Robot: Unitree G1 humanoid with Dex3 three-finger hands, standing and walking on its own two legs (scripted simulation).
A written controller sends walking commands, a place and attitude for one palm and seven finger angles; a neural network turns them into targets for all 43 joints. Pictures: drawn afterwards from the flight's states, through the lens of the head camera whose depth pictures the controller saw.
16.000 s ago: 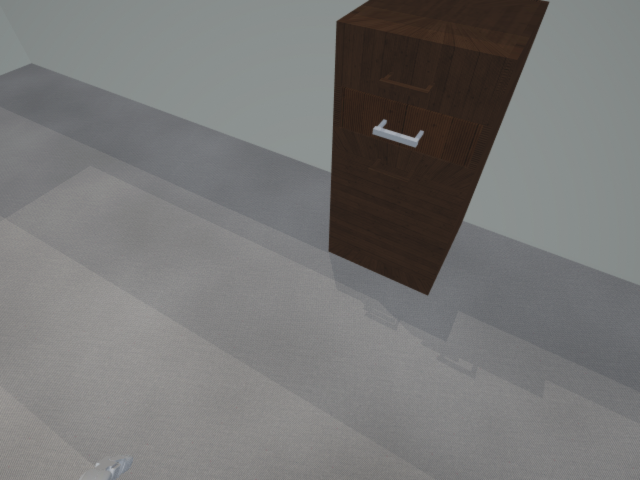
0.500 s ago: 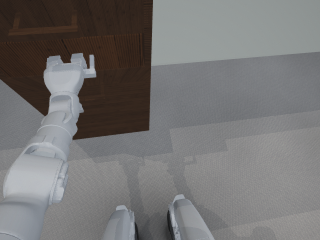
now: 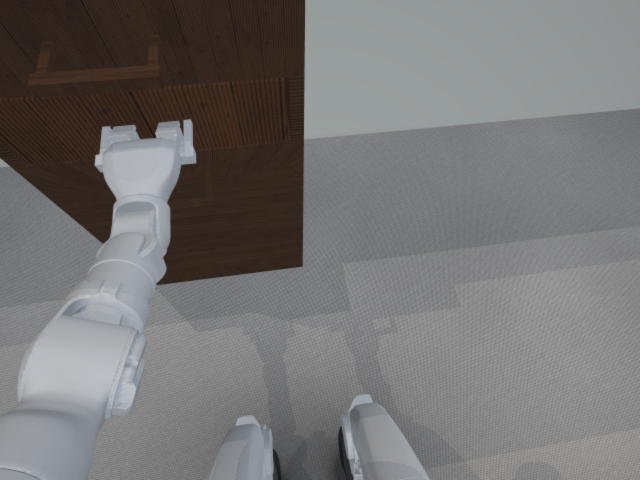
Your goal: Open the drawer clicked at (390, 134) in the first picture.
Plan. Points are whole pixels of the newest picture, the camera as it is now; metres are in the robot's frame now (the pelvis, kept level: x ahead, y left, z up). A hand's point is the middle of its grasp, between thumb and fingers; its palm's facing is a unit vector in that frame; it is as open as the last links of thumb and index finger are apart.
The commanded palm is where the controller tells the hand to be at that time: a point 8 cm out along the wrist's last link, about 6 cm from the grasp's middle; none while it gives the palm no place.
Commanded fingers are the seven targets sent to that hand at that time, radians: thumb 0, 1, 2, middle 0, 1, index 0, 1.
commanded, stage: pull the drawer open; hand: left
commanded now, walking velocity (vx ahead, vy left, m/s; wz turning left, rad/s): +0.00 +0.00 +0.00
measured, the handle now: (147, 145) +0.56 +0.18 -0.01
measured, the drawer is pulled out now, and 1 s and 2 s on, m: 0.00 0.06 0.16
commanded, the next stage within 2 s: none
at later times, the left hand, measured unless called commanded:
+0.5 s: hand (159, 202) +0.48 +0.17 -0.03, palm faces -0.05 -0.03 -1.00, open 5.6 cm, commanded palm +0.44 +0.16 +0.02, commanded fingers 0.00 0.90 0.90 -0.40 -1.35 -0.40 -1.35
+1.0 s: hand (159, 232) +0.44 +0.17 -0.03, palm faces -0.05 -0.04 -1.00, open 5.6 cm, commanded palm +0.39 +0.16 +0.02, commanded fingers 0.00 0.90 0.90 -0.40 -1.35 -0.40 -1.35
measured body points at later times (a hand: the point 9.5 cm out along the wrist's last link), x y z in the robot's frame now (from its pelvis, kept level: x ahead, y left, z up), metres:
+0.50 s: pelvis +0.02 -0.01 +0.02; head +0.16 -0.02 +0.45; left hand +0.48 +0.17 +0.02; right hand +0.04 -0.27 -0.12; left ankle -0.01 +0.11 -0.64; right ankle +0.03 -0.12 -0.64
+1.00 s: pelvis +0.04 +0.00 +0.03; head +0.16 -0.01 +0.47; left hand +0.44 +0.17 +0.02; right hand +0.11 -0.26 -0.11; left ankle +0.00 +0.11 -0.64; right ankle +0.03 -0.12 -0.64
